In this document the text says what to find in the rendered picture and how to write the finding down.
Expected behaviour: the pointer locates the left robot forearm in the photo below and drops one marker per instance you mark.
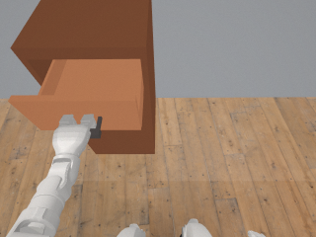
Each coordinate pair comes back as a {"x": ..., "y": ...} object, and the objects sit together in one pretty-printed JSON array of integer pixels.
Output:
[{"x": 42, "y": 214}]

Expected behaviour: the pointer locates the drawer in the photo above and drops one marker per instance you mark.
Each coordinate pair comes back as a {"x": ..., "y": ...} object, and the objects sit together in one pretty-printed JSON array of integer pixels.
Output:
[{"x": 109, "y": 88}]

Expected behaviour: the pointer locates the left robot shin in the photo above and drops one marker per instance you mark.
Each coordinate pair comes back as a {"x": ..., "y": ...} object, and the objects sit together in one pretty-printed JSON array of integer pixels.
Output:
[{"x": 133, "y": 225}]

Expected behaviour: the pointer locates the handle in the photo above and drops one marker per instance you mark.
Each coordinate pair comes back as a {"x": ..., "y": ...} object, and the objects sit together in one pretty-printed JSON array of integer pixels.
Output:
[{"x": 96, "y": 132}]

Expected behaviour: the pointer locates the cabinet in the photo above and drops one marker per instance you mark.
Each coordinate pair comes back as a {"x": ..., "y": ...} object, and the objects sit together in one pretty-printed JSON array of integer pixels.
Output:
[{"x": 96, "y": 29}]

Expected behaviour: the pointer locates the right robot thigh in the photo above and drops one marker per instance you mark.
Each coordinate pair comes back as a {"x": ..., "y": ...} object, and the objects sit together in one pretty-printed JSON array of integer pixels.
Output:
[{"x": 195, "y": 230}]

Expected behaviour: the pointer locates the robot left hand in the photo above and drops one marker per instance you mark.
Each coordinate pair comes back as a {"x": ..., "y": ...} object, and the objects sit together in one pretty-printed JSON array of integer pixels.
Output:
[{"x": 72, "y": 138}]

